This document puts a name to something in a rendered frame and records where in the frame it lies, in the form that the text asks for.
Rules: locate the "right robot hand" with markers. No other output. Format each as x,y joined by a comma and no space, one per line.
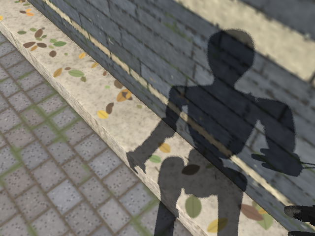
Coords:
302,213

